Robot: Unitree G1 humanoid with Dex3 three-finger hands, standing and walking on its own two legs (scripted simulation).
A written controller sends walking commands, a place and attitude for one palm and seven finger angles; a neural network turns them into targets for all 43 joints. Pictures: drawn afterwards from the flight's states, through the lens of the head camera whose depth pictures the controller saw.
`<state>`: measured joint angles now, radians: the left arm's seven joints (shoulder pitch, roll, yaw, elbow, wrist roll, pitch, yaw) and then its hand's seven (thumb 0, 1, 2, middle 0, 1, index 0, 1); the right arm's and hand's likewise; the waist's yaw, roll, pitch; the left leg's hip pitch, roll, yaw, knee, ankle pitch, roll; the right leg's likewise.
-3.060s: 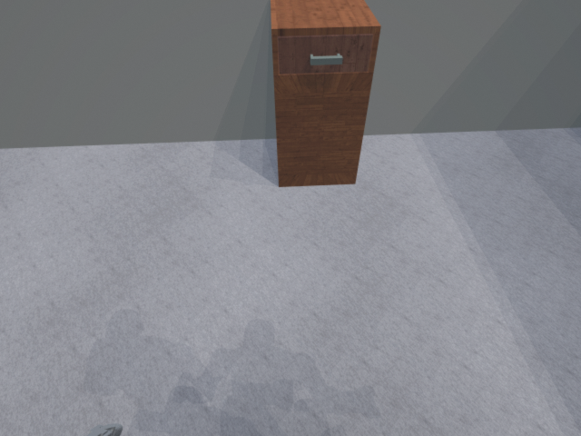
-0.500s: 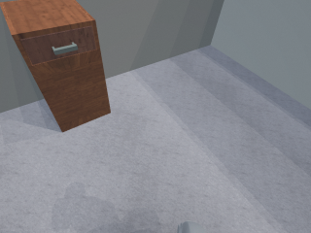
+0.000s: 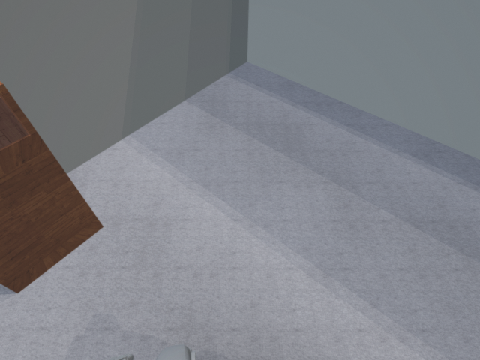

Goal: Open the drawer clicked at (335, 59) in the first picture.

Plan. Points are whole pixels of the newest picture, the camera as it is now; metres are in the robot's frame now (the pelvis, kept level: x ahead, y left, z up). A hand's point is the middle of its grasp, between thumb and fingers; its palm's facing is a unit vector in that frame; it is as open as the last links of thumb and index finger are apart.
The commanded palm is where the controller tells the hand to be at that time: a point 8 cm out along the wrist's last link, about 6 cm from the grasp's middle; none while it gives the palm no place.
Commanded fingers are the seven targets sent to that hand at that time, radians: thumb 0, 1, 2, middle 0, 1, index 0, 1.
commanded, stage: walk to a spot facing it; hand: left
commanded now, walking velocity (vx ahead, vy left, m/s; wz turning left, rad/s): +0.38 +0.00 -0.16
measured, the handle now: out of the picture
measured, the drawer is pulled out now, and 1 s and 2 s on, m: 0.00 0.00 0.00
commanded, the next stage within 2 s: turn to face it in 0.46 s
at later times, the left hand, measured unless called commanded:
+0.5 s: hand (131, 316) +0.24 +0.23 -0.17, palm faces -0.09 -0.99 -0.13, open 7.4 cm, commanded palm none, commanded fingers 0.00 0.90 0.90 -0.20 -0.30 -0.20 -0.30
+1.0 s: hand (180, 236) +0.42 +0.15 -0.17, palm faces -0.09 -0.99 -0.14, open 7.4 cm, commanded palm none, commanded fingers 0.00 0.90 0.90 -0.20 -0.30 -0.20 -0.30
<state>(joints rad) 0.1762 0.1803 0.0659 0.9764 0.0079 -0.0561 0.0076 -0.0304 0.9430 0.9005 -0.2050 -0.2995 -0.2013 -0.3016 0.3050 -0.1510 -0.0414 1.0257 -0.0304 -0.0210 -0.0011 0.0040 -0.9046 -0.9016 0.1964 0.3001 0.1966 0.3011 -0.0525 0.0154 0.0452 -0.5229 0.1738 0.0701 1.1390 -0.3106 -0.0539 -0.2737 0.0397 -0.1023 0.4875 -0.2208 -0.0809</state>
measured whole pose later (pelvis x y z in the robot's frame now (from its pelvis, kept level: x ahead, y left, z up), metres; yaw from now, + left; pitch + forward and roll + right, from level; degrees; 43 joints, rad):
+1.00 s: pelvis +0.27 +0.01 -0.01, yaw -4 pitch -1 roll -1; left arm 0.09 0.12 0.03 0.96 0.03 0.01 0.03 0.00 0.90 0.90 -0.20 -0.30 -0.20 -0.30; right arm 0.29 -0.15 -0.06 1.01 -0.02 0.05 0.01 0.00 -0.91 -0.90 0.20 0.30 0.20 0.30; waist -0.05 -0.01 0.04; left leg -0.41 0.10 0.13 0.91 -0.45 -0.05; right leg -0.32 -0.16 -0.28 0.58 -0.22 0.00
